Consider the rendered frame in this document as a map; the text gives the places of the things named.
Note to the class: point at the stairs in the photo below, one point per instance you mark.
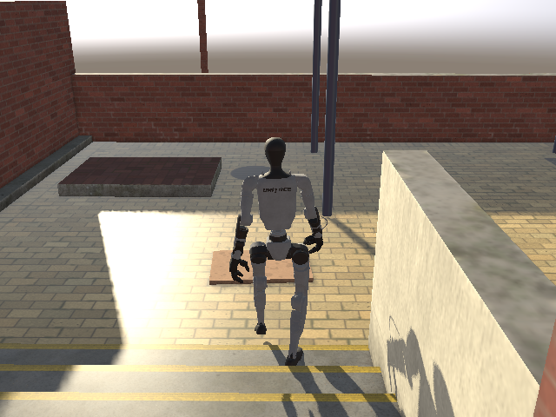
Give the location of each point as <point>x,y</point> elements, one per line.
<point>190,380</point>

